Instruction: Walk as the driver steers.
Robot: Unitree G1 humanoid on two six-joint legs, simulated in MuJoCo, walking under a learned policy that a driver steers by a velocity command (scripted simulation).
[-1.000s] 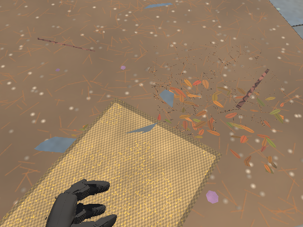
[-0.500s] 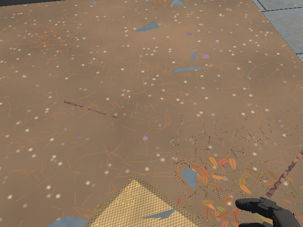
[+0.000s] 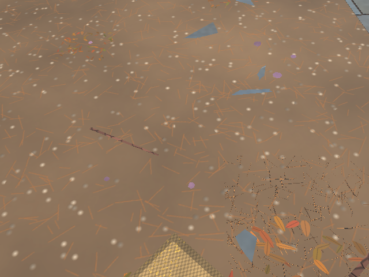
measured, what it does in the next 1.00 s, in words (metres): walks ahead, turning left: left foot, then right foot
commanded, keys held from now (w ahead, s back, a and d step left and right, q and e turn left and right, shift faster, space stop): q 0.26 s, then w+q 0.24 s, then w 0.32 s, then e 0.18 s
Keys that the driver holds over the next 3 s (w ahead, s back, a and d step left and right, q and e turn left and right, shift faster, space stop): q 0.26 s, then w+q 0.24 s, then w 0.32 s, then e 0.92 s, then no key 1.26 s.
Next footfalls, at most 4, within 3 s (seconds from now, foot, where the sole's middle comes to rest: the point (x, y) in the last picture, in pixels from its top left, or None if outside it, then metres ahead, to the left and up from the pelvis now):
0.40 left None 0.01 0.14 -0.77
0.84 right None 0.35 0.03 -0.77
1.30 left None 0.35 0.26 -0.77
1.70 right None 0.33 -0.01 -0.77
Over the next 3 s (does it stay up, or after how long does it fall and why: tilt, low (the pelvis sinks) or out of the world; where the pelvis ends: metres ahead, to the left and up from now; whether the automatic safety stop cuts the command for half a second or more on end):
stays up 0.30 0.11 0.01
